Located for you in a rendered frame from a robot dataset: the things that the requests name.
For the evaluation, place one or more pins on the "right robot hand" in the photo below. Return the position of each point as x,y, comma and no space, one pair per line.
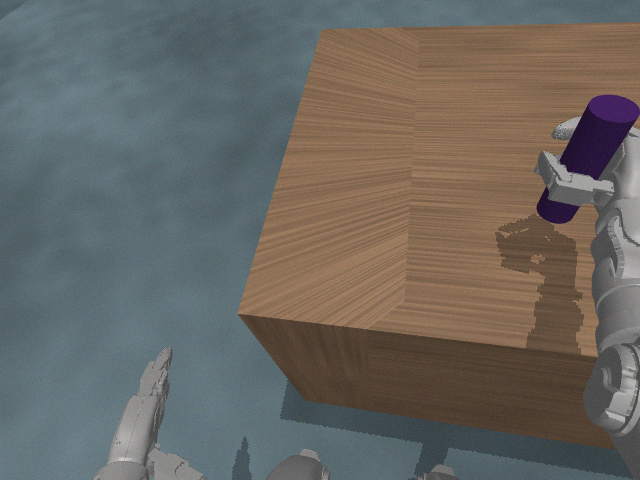
619,180

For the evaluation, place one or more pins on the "left robot arm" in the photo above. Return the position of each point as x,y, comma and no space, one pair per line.
123,470

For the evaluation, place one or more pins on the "right robot arm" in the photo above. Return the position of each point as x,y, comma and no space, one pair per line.
612,395

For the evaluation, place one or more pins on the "left robot hand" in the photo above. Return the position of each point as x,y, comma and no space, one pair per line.
135,437

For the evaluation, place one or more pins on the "can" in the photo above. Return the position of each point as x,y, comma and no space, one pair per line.
603,126

